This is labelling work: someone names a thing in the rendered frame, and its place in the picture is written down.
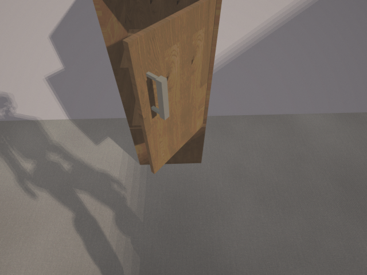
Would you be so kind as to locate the handle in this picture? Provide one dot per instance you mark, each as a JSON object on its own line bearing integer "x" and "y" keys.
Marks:
{"x": 162, "y": 94}

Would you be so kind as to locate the cupboard door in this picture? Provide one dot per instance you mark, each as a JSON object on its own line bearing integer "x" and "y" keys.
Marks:
{"x": 178, "y": 48}

